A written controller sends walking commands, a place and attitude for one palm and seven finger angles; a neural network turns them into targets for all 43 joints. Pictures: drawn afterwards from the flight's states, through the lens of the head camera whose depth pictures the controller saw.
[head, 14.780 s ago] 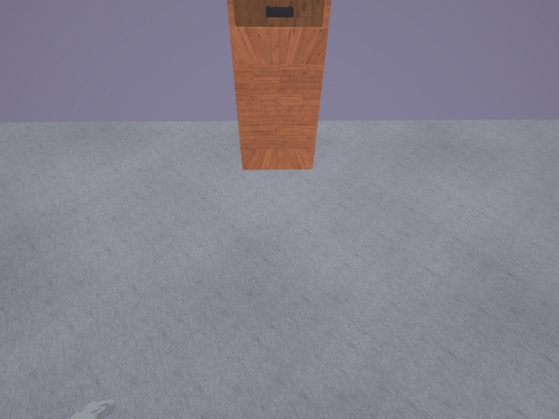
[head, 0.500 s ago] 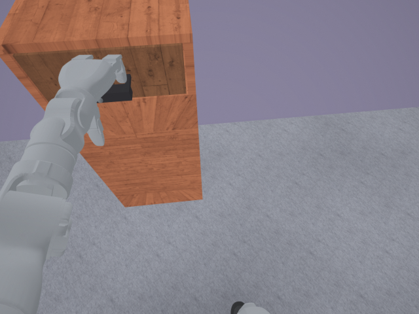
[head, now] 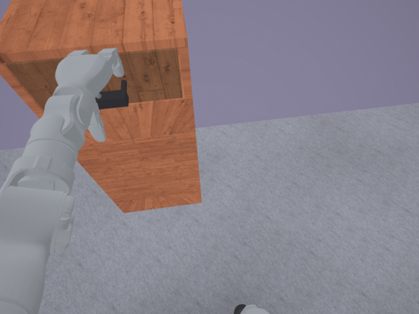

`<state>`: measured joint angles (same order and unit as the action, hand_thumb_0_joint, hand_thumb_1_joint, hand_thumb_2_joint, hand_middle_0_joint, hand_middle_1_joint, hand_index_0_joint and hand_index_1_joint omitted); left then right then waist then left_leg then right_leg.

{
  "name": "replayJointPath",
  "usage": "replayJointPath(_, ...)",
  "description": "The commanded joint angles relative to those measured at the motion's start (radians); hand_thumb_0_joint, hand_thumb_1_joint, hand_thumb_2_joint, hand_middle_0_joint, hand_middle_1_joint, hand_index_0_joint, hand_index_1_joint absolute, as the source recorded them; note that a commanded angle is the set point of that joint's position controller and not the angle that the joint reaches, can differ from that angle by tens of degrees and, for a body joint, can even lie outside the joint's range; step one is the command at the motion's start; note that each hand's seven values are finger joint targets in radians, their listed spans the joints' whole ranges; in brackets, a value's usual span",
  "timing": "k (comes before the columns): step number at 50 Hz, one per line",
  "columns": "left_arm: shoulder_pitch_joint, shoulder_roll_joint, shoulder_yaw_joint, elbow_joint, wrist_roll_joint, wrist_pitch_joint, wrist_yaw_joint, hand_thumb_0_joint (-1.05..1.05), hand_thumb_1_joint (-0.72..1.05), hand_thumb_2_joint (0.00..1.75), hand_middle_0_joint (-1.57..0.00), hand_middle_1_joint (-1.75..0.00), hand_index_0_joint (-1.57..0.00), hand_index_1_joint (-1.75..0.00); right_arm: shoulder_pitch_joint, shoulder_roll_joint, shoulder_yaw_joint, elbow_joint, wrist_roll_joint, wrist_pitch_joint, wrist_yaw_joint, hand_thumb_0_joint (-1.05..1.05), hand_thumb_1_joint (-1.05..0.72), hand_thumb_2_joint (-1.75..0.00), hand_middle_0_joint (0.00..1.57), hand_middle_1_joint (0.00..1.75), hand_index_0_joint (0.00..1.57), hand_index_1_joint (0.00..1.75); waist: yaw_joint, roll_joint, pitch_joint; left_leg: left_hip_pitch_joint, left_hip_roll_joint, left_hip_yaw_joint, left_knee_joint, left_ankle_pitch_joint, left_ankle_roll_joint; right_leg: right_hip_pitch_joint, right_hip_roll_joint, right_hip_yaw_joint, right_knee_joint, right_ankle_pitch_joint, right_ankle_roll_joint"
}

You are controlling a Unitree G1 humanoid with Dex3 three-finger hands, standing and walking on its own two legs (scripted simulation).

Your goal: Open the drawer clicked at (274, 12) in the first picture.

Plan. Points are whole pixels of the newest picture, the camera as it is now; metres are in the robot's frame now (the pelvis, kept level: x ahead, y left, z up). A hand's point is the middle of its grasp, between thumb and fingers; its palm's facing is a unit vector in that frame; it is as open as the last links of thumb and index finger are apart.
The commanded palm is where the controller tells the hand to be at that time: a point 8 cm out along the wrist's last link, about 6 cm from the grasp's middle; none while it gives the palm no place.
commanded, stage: lift the fingers back up to retry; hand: left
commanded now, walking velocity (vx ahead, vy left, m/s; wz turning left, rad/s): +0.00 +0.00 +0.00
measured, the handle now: (104, 93) +0.58 +0.20 +0.06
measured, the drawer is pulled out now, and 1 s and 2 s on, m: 0.00 0.00 0.00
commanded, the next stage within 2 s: re-aim the fingers above the handle in 0.36 s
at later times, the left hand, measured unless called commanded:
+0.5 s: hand (90, 93) +0.52 +0.20 +0.11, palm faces +0.01 -0.03 -1.00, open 13.8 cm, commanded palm +0.49 +0.21 +0.16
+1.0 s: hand (97, 84) +0.53 +0.18 +0.12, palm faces +0.05 -0.02 -1.00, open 13.8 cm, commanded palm +0.50 +0.21 +0.16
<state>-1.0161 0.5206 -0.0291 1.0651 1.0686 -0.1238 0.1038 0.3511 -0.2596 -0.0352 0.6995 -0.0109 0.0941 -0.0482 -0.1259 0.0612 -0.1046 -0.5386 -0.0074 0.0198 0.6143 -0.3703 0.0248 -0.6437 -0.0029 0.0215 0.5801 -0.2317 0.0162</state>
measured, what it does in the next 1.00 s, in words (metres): stands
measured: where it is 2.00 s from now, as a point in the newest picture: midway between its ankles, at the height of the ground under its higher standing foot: outside the picture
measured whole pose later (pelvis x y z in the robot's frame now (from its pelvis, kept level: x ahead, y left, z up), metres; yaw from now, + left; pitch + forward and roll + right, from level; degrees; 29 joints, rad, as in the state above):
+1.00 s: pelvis -0.01 +0.00 +0.00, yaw +0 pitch +18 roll +0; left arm -1.11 0.51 -0.03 1.15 1.10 -0.02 0.22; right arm 0.33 -0.28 -0.04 0.72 -0.01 0.07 -0.03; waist -0.14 0.06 -0.10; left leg -0.57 -0.01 0.02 0.62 -0.36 0.02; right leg -0.68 0.00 0.02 0.59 -0.23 0.01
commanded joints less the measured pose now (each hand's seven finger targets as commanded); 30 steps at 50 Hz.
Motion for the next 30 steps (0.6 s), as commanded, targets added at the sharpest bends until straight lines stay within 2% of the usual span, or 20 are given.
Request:
replayJointPath(1,-0.473,0.392,0.163,-0.217,0.012,0.035,0.175,0.00,-0.50,0.30,-0.30,-1.20,-0.30,-1.20,0.100,-0.158,-0.052,-0.060,-0.012,-0.022,0.008,0.00,-0.90,-0.90,0.20,0.30,0.20,0.30,0.049,0.007,-0.484,0.099,-0.017,-0.003,-0.010,0.568,-0.004,0.347,0.034,-0.035,0.039,0.390,-0.046)
replayJointPath(3,-0.482,0.347,0.124,-0.209,0.023,0.091,0.214,0.00,-0.50,0.30,-0.30,-1.20,-0.30,-1.20,0.104,-0.157,-0.055,-0.054,-0.015,-0.025,0.022,0.00,-0.90,-0.90,0.20,0.30,0.20,0.30,0.040,0.042,-0.520,0.128,-0.011,-0.001,-0.003,0.613,-0.011,0.342,0.034,-0.042,0.044,0.410,-0.041)
replayJointPath(4,-0.497,0.319,0.099,-0.203,0.026,0.119,0.220,0.00,-0.50,0.30,-0.30,-1.20,-0.30,-1.20,0.105,-0.159,-0.060,-0.049,-0.012,-0.025,0.028,0.00,-0.90,-0.90,0.20,0.30,0.20,0.30,0.028,0.037,-0.524,0.146,-0.007,-0.001,-0.003,0.627,-0.013,0.331,0.035,-0.046,0.039,0.409,-0.039)
replayJointPath(6,-0.519,0.257,0.048,-0.202,0.016,0.166,0.204,0.00,-0.50,0.30,-0.30,-1.20,-0.30,-1.20,0.115,-0.165,-0.070,-0.042,-0.005,-0.021,0.034,0.00,-0.90,-0.90,0.20,0.30,0.20,0.30,0.006,0.010,-0.571,0.204,-0.002,-0.007,0.006,0.689,-0.012,0.330,0.040,-0.048,0.026,0.425,-0.034)
replayJointPath(7,-0.544,0.235,0.018,-0.205,0.009,0.184,0.186,0.00,-0.50,0.30,-0.30,-1.20,-0.30,-1.20,0.125,-0.169,-0.074,-0.032,-0.001,-0.019,0.035,0.00,-0.90,-0.90,0.20,0.30,0.20,0.30,-0.008,0.010,-0.569,0.228,0.004,-0.012,0.003,0.694,-0.011,0.322,0.039,-0.047,0.015,0.427,-0.029)
replayJointPath(9,-0.536,0.184,-0.027,-0.192,-0.018,0.205,0.132,0.00,-0.50,0.30,-0.30,-1.20,-0.30,-1.20,0.120,-0.174,-0.079,-0.028,0.006,-0.014,0.032,0.00,-0.90,-0.90,0.20,0.30,0.20,0.30,-0.019,-0.011,-0.539,0.245,-0.002,-0.011,-0.010,0.645,-0.002,0.323,0.041,-0.045,-0.013,0.407,-0.026)
replayJointPath(11,-0.584,0.152,-0.067,-0.204,-0.034,0.192,0.077,0.00,-0.50,0.30,-0.30,-1.20,-0.30,-1.20,0.119,-0.180,-0.080,-0.020,0.011,-0.008,0.020,0.00,-0.90,-0.90,0.20,0.30,0.20,0.30,-0.051,-0.035,-0.493,0.270,-0.001,-0.021,-0.021,0.628,0.003,0.296,0.041,-0.047,-0.036,0.388,-0.026)
replayJointPath(12,-0.571,0.134,-0.084,-0.191,-0.038,0.181,0.054,0.00,-0.50,0.30,-0.30,-1.20,-0.30,-1.20,0.116,-0.177,-0.079,-0.015,0.012,-0.008,0.016,0.00,-0.90,-0.90,0.20,0.30,0.20,0.30,-0.046,-0.020,-0.454,0.264,-0.004,-0.024,-0.029,0.597,0.004,0.279,0.040,-0.049,-0.044,0.358,-0.027)
replayJointPath(13,-0.561,0.140,-0.077,-0.198,-0.041,0.162,0.037,0.00,-0.50,0.30,-0.30,-1.20,-0.30,-1.20,0.114,-0.178,-0.078,-0.014,0.010,-0.009,0.012,0.00,-0.90,-0.90,0.20,0.30,0.20,0.30,-0.046,-0.027,-0.437,0.265,-0.006,-0.026,-0.031,0.578,0.006,0.277,0.040,-0.049,-0.047,0.350,-0.029)
replayJointPath(15,-0.531,0.174,-0.049,-0.214,-0.031,0.118,0.017,0.00,-0.50,0.30,-0.30,-1.20,-0.30,-1.20,0.109,-0.172,-0.073,-0.020,0.007,-0.007,0.004,0.00,-0.90,-0.90,0.20,0.30,0.20,0.30,-0.025,0.003,-0.440,0.268,-0.009,-0.031,-0.032,0.585,0.002,0.279,0.039,-0.048,-0.040,0.340,-0.035)
replayJointPath(16,-0.546,0.161,-0.059,-0.221,-0.032,0.097,0.013,0.00,-0.50,0.30,-0.30,-1.20,-0.30,-1.20,0.107,-0.170,-0.071,-0.021,0.005,-0.007,0.001,0.00,-0.90,-0.90,0.20,0.30,0.20,0.30,-0.031,0.004,-0.424,0.265,-0.012,-0.025,-0.030,0.581,0.004,0.268,0.040,-0.046,-0.043,0.342,-0.038)
replayJointPath(17,-0.539,0.191,-0.033,-0.187,-0.026,0.083,0.022,0.00,-0.50,0.30,-0.30,-1.20,-0.30,-1.20,0.107,-0.164,-0.066,-0.015,0.003,-0.009,0.000,0.00,-0.90,-0.90,0.20,0.30,0.20,0.30,-0.026,0.003,-0.375,0.224,-0.010,-0.027,-0.037,0.536,0.003,0.260,0.037,-0.048,-0.040,0.318,-0.039)
replayJointPath(18,-0.502,0.220,-0.002,-0.168,-0.022,0.074,0.033,0.00,-0.50,0.30,-0.30,-1.20,-0.30,-1.20,0.106,-0.164,-0.060,-0.022,0.004,-0.009,0.000,0.00,-0.90,-0.90,0.20,0.30,0.20,0.30,-0.009,-0.001,-0.360,0.189,-0.016,-0.024,-0.039,0.508,0.003,0.272,0.038,-0.046,-0.031,0.313,-0.044)
replayJointPath(20,-0.491,0.285,0.055,-0.177,-0.009,0.060,0.069,0.00,-0.50,0.30,-0.30,-1.20,-0.30,-1.20,0.100,-0.160,-0.053,-0.037,0.000,-0.013,-0.002,0.00,-0.90,-0.90,0.20,0.30,0.20,0.30,0.014,0.002,-0.390,0.151,-0.019,-0.015,-0.040,0.504,0.001,0.308,0.034,-0.041,-0.009,0.336,-0.047)
replayJointPath(21,-0.481,0.342,0.109,-0.191,0.000,0.056,0.090,0.00,-0.50,0.30,-0.30,-1.20,-0.30,-1.20,0.096,-0.161,-0.054,-0.043,-0.003,-0.013,-0.001,0.00,-0.90,-0.90,0.20,0.30,0.20,0.30,0.034,-0.013,-0.433,0.139,-0.020,-0.011,-0.032,0.540,0.002,0.347,0.034,-0.036,0.004,0.374,-0.048)
replayJointPath(22,-0.463,0.333,0.096,-0.181,0.010,0.065,0.108,0.00,-0.50,0.30,-0.30,-1.20,-0.30,-1.20,0.091,-0.152,-0.049,-0.054,-0.003,-0.013,0.002,0.00,-0.90,-0.90,0.20,0.30,0.20,0.30,0.040,0.016,-0.443,0.129,-0.021,-0.008,-0.029,0.555,-0.001,0.351,0.032,-0.037,0.016,0.384,-0.047)
replayJointPath(23,-0.467,0.300,0.078,-0.182,0.010,0.075,0.125,0.00,-0.50,0.30,-0.30,-1.20,-0.30,-1.20,0.090,-0.150,-0.048,-0.059,-0.003,-0.015,0.006,0.00,-0.90,-0.90,0.20,0.30,0.20,0.30,0.036,0.009,-0.439,0.125,-0.018,-0.006,-0.027,0.566,-0.004,0.347,0.033,-0.041,0.019,0.390,-0.046)
replayJointPath(26,-0.422,0.314,0.104,-0.187,0.018,0.116,0.156,0.00,-0.50,0.30,-0.30,-1.20,-0.30,-1.20,0.083,-0.158,-0.058,-0.069,-0.003,-0.017,0.019,0.00,-0.90,-0.90,0.20,0.30,0.20,0.30,0.052,-0.007,-0.499,0.141,-0.012,0.003,-0.017,0.619,-0.004,0.375,0.035,-0.038,0.024,0.420,-0.042)
replayJointPath(27,-0.447,0.304,0.082,-0.192,0.021,0.130,0.158,0.00,-0.50,0.30,-0.30,-1.20,-0.30,-1.20,0.089,-0.160,-0.059,-0.065,-0.004,-0.017,0.021,0.00,-0.90,-0.90,0.20,0.30,0.20,0.30,0.036,-0.011,-0.506,0.146,-0.009,0.005,-0.019,0.612,-0.003,0.374,0.033,-0.037,0.022,0.430,-0.036)
replayJointPath(30,-0.449,0.286,0.062,-0.190,0.009,0.160,0.137,0.00,-0.50,0.30,-0.30,-1.20,-0.30,-1.20,0.088,-0.165,-0.066,-0.065,0.006,-0.015,0.021,0.00,-0.90,-0.90,0.20,0.30,0.20,0.30,0.024,-0.037,-0.496,0.151,-0.014,0.010,-0.029,0.556,0.005,0.389,0.036,-0.037,0.000,0.418,-0.032)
